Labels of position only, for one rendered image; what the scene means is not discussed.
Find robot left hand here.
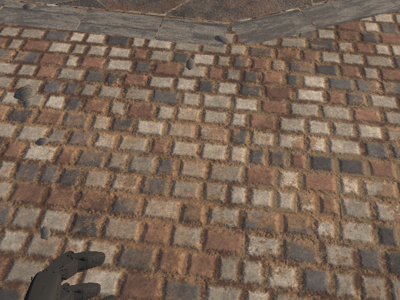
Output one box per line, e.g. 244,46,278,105
24,251,116,300

